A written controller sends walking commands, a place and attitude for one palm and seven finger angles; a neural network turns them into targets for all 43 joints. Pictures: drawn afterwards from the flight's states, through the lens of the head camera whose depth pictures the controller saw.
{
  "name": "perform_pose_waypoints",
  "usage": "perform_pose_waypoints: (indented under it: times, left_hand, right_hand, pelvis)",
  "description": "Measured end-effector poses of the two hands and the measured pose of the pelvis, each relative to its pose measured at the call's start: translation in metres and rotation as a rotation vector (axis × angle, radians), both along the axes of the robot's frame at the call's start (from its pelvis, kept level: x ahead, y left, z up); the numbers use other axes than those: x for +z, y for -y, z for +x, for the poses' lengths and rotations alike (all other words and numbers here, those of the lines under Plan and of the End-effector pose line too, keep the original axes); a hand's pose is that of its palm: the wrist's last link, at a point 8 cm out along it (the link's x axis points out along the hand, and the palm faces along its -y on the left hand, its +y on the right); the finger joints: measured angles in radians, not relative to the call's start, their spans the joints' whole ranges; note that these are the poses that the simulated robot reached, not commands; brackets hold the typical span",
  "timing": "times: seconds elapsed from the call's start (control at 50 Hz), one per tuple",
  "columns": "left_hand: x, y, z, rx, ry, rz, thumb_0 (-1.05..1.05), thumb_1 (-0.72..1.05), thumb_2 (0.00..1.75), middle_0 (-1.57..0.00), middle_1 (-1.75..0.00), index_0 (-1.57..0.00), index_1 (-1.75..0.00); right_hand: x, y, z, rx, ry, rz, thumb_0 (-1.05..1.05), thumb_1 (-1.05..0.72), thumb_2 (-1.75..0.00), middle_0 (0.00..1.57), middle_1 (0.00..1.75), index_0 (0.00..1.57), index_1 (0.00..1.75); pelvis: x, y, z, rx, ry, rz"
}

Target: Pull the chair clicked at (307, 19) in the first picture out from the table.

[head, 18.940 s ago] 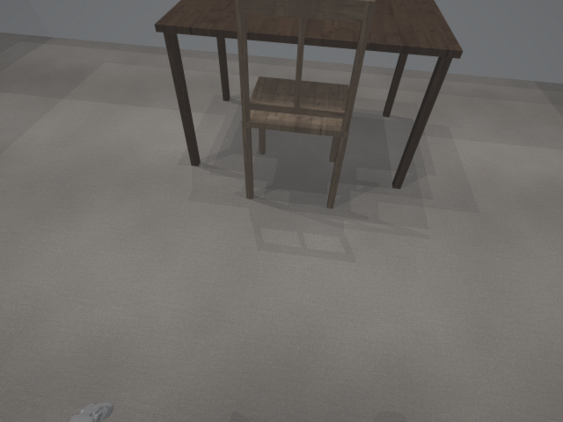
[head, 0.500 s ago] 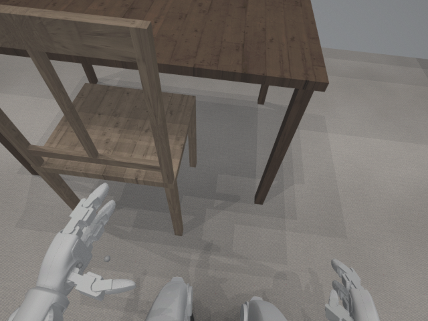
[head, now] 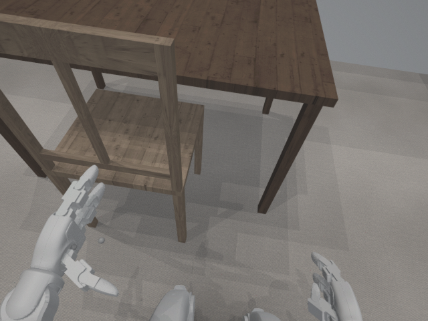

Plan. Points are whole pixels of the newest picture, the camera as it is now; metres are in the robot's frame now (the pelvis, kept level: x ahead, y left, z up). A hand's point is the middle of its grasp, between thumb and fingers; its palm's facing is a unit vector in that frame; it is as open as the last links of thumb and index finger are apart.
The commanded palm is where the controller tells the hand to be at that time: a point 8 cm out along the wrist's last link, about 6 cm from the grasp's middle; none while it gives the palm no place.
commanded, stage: raise the hand toward the chair's back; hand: left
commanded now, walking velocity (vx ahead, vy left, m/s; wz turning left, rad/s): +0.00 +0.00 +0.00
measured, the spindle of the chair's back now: (86, 120) +0.52 +0.34 +0.02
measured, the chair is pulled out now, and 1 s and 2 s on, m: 0.00 0.00 0.00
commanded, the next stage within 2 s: aim the fingers beside a spindle in 0.54 s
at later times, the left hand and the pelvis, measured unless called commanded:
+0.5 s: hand (113, 236) +0.24 +0.19 +0.04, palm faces -0.10 -0.99 -0.03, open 16.9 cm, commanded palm +0.23 +0.25 +0.05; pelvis +0.01 -0.01 +0.00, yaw +0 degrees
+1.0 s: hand (132, 227) +0.26 +0.17 +0.04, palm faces -0.11 -0.99 -0.04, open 16.9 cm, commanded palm +0.25 +0.22 +0.04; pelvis +0.01 -0.02 +0.00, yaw -1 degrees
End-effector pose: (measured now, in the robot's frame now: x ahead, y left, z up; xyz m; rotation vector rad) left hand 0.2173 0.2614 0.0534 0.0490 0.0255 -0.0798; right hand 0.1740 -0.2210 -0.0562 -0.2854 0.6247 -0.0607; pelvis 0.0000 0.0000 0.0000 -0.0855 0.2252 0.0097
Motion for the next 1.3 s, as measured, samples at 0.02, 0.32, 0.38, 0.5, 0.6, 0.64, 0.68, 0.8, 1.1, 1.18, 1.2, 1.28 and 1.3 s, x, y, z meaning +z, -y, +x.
perform_pose_waypoints:
  times: [0.02,0.32,0.38,0.5,0.6,0.64,0.68,0.8,1.1,1.18,1.2,1.28,1.3]
  left_hand:
    - [0.0,0.0,0.002,-0.004,-0.004,0.002,-0.01,-0.49,0.3,-0.06,-0.08,-0.06,-0.08]
    - [-0.003,0.008,0.015,-0.014,-0.023,-0.014,-0.01,-0.49,0.3,-0.06,-0.08,-0.06,-0.08]
    - [-0.004,0.009,0.014,-0.015,-0.029,-0.007,-0.01,-0.49,0.3,-0.06,-0.08,-0.06,-0.08]
    - [-0.006,0.014,0.011,-0.02,-0.049,-0.012,-0.01,-0.49,0.3,-0.06,-0.08,-0.06,-0.08]
    - [-0.003,0.016,0.01,-0.01,-0.037,-0.008,-0.01,-0.49,0.3,-0.06,-0.08,-0.06,-0.08]
    - [-0.003,0.017,0.011,-0.007,-0.036,-0.007,-0.01,-0.49,0.3,-0.06,-0.08,-0.06,-0.08]
    - [-0.005,0.018,0.011,-0.008,-0.04,-0.007,-0.01,-0.49,0.3,-0.06,-0.08,-0.06,-0.08]
    - [-0.009,0.028,0.019,-0.029,-0.039,-0.015,-0.01,-0.5,0.3,-0.06,-0.08,-0.06,-0.08]
    - [-0.017,0.041,0.036,-0.024,-0.033,-0.003,-0.01,-0.49,0.3,-0.06,-0.08,-0.06,-0.08]
    - [-0.021,0.048,0.045,-0.04,-0.018,-0.005,-0.01,-0.5,0.3,-0.06,-0.08,-0.06,-0.08]
    - [-0.022,0.049,0.048,-0.043,-0.015,-0.006,-0.01,-0.5,0.3,-0.06,-0.08,-0.06,-0.08]
    - [-0.025,0.053,0.06,-0.047,-0.011,-0.01,-0.01,-0.5,0.3,-0.06,-0.08,-0.06,-0.08]
    - [-0.026,0.053,0.062,-0.045,-0.012,-0.011,-0.01,-0.5,0.3,-0.06,-0.08,-0.06,-0.08]
  right_hand:
    - [-0.001,0.002,-0.002,-0.005,-0.007,-0.002,0.01,-0.9,-0.9,0.2,0.3,0.21,0.3]
    - [0.003,0.024,-0.012,-0.062,-0.031,-0.023,0.01,-0.9,-0.9,0.2,0.3,0.2,0.3]
    - [0.001,0.024,-0.009,-0.059,-0.029,-0.015,0.01,-0.9,-0.9,0.2,0.3,0.2,0.3]
    - [-0.001,0.022,-0.004,-0.054,-0.017,0.006,0.01,-0.9,-0.9,0.2,0.3,0.2,0.3]
    - [-0.002,0.021,-0.001,-0.044,-0.012,0.014,0.01,-0.9,-0.9,0.2,0.3,0.2,0.3]
    - [-0.003,0.022,0.0,-0.041,-0.012,0.016,0.01,-0.9,-0.9,0.2,0.3,0.2,0.3]
    - [-0.004,0.022,0.0,-0.04,-0.014,0.017,0.01,-0.9,-0.9,0.2,0.3,0.2,0.3]
    - [-0.007,0.028,-0.001,-0.04,-0.016,0.009,0.01,-0.9,-0.9,0.2,0.3,0.2,0.3]
    - [-0.018,0.04,-0.011,-0.072,-0.055,0.011,0.01,-0.9,-0.9,0.2,0.3,0.2,0.3]
    - [-0.024,0.041,-0.013,-0.067,-0.069,0.006,0.01,-0.9,-0.9,0.2,0.3,0.2,0.3]
    - [-0.026,0.042,-0.014,-0.067,-0.073,0.005,0.01,-0.9,-0.9,0.2,0.3,0.2,0.3]
    - [-0.031,0.043,-0.017,-0.076,-0.089,0.008,0.01,-0.9,-0.9,0.2,0.3,0.2,0.3]
    - [-0.031,0.043,-0.018,-0.079,-0.093,0.01,0.01,-0.9,-0.9,0.2,0.3,0.2,0.3]
  pelvis:
    - [0.0,0.0,0.0,0.0,0.0,0.0]
    - [0.003,0.005,0.007,-0.011,-0.008,0.007]
    - [0.002,0.006,0.007,-0.011,-0.009,0.009]
    - [0.003,0.01,0.007,-0.01,-0.01,0.011]
    - [0.002,0.013,0.007,-0.008,-0.01,0.013]
    - [0.002,0.014,0.007,-0.006,-0.01,0.014]
    - [0.002,0.015,0.007,-0.006,-0.011,0.014]
    - [0.0,0.018,0.007,-0.004,-0.018,0.015]
    - [-0.006,0.022,0.007,-0.015,-0.042,0.027]
    - [-0.009,0.023,0.006,-0.015,-0.054,0.026]
    - [-0.01,0.023,0.006,-0.016,-0.057,0.026]
    - [-0.013,0.024,0.005,-0.022,-0.067,0.03]
    - [-0.013,0.024,0.005,-0.023,-0.069,0.031]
